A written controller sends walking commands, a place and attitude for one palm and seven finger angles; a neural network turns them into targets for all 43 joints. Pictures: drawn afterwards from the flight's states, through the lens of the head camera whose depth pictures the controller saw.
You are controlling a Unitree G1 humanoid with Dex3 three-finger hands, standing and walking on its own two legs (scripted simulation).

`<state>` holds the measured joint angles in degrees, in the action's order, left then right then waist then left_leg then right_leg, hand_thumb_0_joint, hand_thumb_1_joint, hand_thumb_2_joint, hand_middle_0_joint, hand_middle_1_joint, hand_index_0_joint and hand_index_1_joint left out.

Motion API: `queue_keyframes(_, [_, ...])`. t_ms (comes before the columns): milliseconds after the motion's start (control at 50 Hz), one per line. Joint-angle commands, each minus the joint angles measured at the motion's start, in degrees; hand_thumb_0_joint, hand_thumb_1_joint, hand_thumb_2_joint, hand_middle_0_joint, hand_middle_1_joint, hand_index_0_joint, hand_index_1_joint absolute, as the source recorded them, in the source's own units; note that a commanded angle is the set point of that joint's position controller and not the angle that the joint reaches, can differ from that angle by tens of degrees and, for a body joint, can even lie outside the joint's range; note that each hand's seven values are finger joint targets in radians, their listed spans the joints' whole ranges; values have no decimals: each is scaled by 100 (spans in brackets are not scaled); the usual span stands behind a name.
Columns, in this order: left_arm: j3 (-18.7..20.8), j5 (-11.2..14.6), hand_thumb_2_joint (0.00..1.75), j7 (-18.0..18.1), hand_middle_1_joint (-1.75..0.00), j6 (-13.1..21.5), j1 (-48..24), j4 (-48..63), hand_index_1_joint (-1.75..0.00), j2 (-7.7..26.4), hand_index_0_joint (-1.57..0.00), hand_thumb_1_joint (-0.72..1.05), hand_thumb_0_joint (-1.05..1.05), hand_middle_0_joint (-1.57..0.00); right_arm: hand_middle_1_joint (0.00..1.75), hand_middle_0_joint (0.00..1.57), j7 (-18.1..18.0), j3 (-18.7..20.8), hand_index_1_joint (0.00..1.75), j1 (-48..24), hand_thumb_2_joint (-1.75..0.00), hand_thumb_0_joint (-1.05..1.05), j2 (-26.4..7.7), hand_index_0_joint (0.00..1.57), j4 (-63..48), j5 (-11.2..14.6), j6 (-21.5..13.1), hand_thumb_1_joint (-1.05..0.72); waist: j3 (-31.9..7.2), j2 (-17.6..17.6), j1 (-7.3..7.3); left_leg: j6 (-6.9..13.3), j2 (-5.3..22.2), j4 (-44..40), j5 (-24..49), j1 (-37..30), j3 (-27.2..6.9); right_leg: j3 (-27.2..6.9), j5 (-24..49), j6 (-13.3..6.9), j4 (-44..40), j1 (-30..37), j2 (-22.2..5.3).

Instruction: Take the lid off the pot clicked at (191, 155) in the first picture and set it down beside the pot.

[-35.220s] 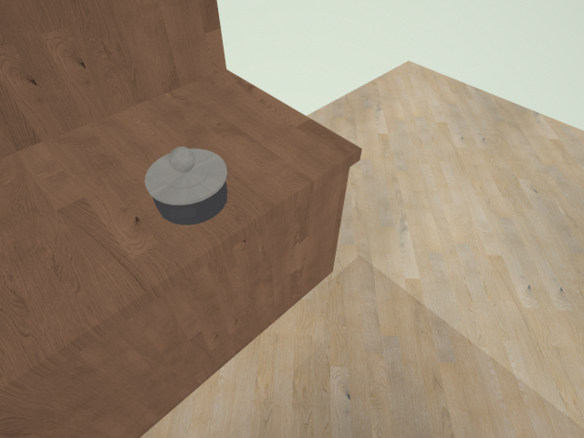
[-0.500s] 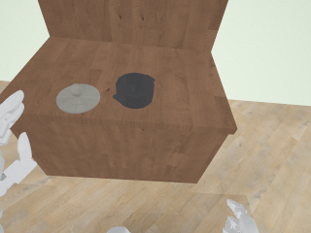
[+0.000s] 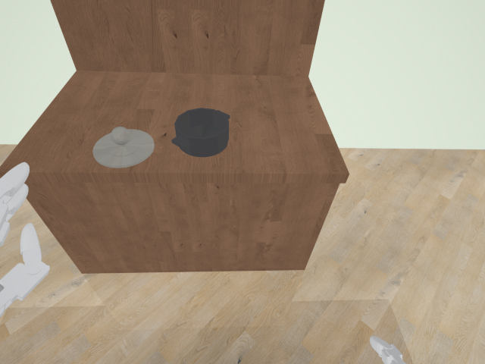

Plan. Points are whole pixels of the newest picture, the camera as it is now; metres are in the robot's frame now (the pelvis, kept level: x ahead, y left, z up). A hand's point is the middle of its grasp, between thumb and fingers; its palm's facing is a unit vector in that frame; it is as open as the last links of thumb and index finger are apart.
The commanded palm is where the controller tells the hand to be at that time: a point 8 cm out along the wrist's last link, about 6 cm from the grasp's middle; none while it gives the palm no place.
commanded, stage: stop stepping back and stand still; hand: left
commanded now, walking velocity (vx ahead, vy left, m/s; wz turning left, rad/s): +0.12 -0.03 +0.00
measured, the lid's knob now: (120, 135) +0.72 +0.38 -0.06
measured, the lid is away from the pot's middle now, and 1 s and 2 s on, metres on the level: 0.24 0.24 0.24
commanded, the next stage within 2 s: let the arm hang, fingers relaxed in 0.74 s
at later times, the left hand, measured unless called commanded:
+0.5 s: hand (42, 274) +0.20 +0.26 +0.13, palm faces +0.34 -0.83 -0.45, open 7.4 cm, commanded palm none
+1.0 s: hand out of the picture -0.03 +0.19 -0.17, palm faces +0.08 -0.97 -0.21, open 7.2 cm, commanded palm none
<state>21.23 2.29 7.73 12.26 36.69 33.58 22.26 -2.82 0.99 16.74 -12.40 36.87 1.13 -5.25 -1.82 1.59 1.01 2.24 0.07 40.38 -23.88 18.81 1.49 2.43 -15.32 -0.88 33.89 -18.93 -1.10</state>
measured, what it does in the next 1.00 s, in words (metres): steps on the spot: left foot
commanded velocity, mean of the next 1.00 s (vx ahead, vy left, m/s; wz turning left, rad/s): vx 0.01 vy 0.00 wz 0.00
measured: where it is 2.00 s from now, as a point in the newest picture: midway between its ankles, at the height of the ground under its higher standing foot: outside the picture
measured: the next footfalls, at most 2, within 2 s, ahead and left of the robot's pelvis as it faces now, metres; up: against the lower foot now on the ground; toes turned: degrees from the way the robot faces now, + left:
left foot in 0.02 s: +0.05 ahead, +0.12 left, +0.00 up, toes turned +0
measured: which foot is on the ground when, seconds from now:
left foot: up 0.00-0.00, down 0.02-1.00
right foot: down 0.00-1.00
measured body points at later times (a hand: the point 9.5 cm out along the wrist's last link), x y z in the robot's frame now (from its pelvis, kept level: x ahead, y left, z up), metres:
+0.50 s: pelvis +0.00 +0.01 +0.01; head +0.00 +0.02 +0.46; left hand +0.17 +0.30 +0.16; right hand +0.17 -0.22 -0.07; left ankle +0.01 +0.12 -0.73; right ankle +0.04 -0.11 -0.73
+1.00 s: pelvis +0.02 +0.00 +0.01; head +0.05 +0.02 +0.46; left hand -0.04 +0.24 -0.15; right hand +0.01 -0.23 -0.14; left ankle +0.01 +0.12 -0.73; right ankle +0.03 -0.11 -0.73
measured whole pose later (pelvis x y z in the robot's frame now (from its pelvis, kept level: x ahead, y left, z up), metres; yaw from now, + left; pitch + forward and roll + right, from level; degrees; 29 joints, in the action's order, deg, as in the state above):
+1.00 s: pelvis +0.02 +0.00 +0.01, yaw +4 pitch -1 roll -1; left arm 0.8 -0.6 1.5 -2.0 19.1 -63.4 11.6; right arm -1.8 0.6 19.5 -8.2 60.2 -0.6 1.2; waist 4.5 0.9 -0.4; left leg 0.7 -0.7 29.4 -16.3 12.3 -3.3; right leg 3.2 -13.4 -0.8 26.2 -12.1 0.5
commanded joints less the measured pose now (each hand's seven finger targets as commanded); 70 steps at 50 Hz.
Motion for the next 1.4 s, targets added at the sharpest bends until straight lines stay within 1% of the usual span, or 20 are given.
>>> queue_keyframes(0, [483,43,90,99,-30,418,-371,1024,-30,858,-20,90,0,-20,30,20,-99,244,30,-869,-90,0,-752,20,-1208,16,-594,-90,244,-879,-1,466,900,-2284,-279,-269,-1234,-259,-968,53,-59,7,65])
queue_keyframes(20, [527,55,90,78,-30,390,-199,1079,-30,920,-20,90,0,-20,30,20,-69,208,30,-892,-90,0,-696,20,-1197,53,-593,-90,148,-1070,-34,524,1140,-2665,-1435,398,-1719,-75,-1043,209,156,429,191])
queue_keyframes(40, [584,-32,90,68,-30,323,-115,1156,-30,925,-20,90,0,-20,30,20,-53,157,30,-970,-90,0,-636,20,-1187,36,-597,-90,363,-1472,-61,537,1136,-3010,-2126,999,-1776,-87,-910,196,414,688,236])
queue_keyframes(80, [607,-104,90,58,-30,334,-82,1518,-30,996,-20,90,0,-20,30,20,-16,176,30,-959,-90,0,-614,20,-1220,10,-669,-90,506,-1578,-86,513,1037,-2865,-1776,1178,-1487,-38,-552,182,334,963,304])
queue_keyframes(120, [594,-72,90,84,-30,311,71,1432,-30,957,-20,90,0,-20,30,20,21,179,30,-866,-90,0,-623,20,-1144,8,-717,-90,299,-865,-111,386,803,-2301,-974,977,-1119,-145,-284,174,-367,1350,247])
queue_keyframes(160, [593,-78,90,98,-30,328,-86,1268,-30,992,-20,90,0,-20,30,20,-1,204,30,-880,-90,0,-617,20,-1081,-31,-724,-90,425,-280,-55,171,346,-1599,-877,845,-644,-861,-1148,-4,-1133,926,-109])
queue_keyframes(200, [604,-64,90,114,-30,397,-224,1031,-30,980,-20,90,0,-20,30,20,-24,248,30,-725,-90,0,-578,20,-942,-90,-679,-90,461,339,41,36,25,-467,-325,369,-348,-2188,-2282,-400,-2077,109,-812])
queue_keyframes(220, [546,-62,90,120,-30,414,-309,1003,-30,924,-20,90,0,-20,30,20,-12,251,30,-671,-90,0,-549,20,-866,-108,-644,-90,336,359,82,18,-1,-174,-5,102,-290,-2374,-2201,-521,-2209,-3,-1033])
queue_keyframes(280, [439,-30,90,113,-30,419,-508,848,-30,800,-20,90,0,-20,30,20,-17,216,30,-753,-90,0,-564,20,-868,-71,-552,-90,208,490,83,45,88,-758,337,-413,-348,-1624,-1346,-385,-1872,22,-852])
queue_keyframes(360, [385,-49,90,88,-30,410,-472,1000,-30,742,-20,90,0,-20,30,20,-85,123,30,-1006,-90,0,-604,20,-1020,-71,-542,-90,483,-840,-6,203,554,-2258,-110,-167,-1056,-657,-572,18,-1126,428,-32])
queue_keyframes(420, [422,-82,90,99,-30,407,-400,1002,-30,748,-20,90,0,-20,30,20,-80,85,30,-1028,-90,0,-568,20,-1067,-55,-544,-90,272,-675,-110,202,658,-2390,586,98,-1136,-365,641,112,-796,1266,84])
queue_keyframes(440, [-1495,-644,90,-619,-30,-581,-1248,-3918,-30,-178,-20,90,0,-20,30,20,408,561,30,-1072,-90,0,-1662,20,509,-131,-627,-90,446,-512,140,128,497,-1354,2630,635,-1188,-124,1609,-79,127,485,-279])
queue_keyframes(460, [-1435,-527,90,-690,-30,-967,-1108,-4161,-30,-317,-20,90,0,-20,30,20,363,527,30,-620,-90,0,-1167,20,464,-84,-307,-90,-93,-76,2,21,532,-1149,3815,-145,-804,-155,1581,-71,20,520,-285])
queue_keyframes(480, [-1526,-461,90,-695,-30,-1073,-1168,-4339,-30,-511,-20,90,0,-20,30,20,332,456,30,-519,-90,0,-1023,20,385,-111,-136,-90,-459,44,-30,114,694,-1082,3536,-257,-1036,-94,1049,-126,17,506,-273])
queue_keyframes(520, [-1543,-464,90,-716,-30,-1122,-1569,-4904,-30,-374,-20,90,0,-20,30,20,311,382,30,-523,-90,0,-1014,20,315,-165,48,-90,-489,257,-66,299,692,-1183,3036,-144,-1357,-121,724,-142,100,566,-190])
queue_keyframes(560, [-1593,-445,90,-701,-30,-1183,-1949,-5642,-30,-289,-20,90,0,-20,30,20,273,362,30,-578,-90,0,-981,20,413,-214,159,-90,-354,497,-95,282,566,-1200,2874,-93,-1244,-286,1033,-177,-9,662,-246])
queue_keyframes(640, [-1734,-367,90,-657,-30,-1273,-2225,-7098,-30,-194,-20,90,0,-20,30,20,191,237,30,-632,-90,0,-713,20,764,-225,361,-90,-96,-161,-160,118,285,-1280,2224,-104,-858,-642,1230,-241,-540,1018,-415])
queue_keyframes(800, [-1895,-294,90,-646,-30,-1223,-2047,-8719,-30,-422,-20,90,0,-20,30,20,95,150,30,-49,-90,0,-407,20,1528,-186,479,-90,114,-968,-96,113,397,-1648,1243,-267,-873,-580,496,-256,-1075,1063,-344])
queue_keyframes(1020, [-2033,-260,90,-563,-30,-1204,-1743,-9564,-30,-782,-20,90,0,-20,30,20,40,98,30,643,-90,0,-90,20,2241,-149,507,-90,457,-71,-83,120,446,-1783,1315,-323,-792,-452,445,-203,-1285,1052,-329])
queue_keyframes(1380, [-1936,-258,90,-498,-30,-1182,-1830,-9633,-30,-1010,-20,90,0,-20,30,20,-9,109,30,706,-90,0,248,20,2557,-162,463,-90,725,-254,-105,60,424,-1758,1685,-339,-653,-484,908,-208,-1192,1034,-326])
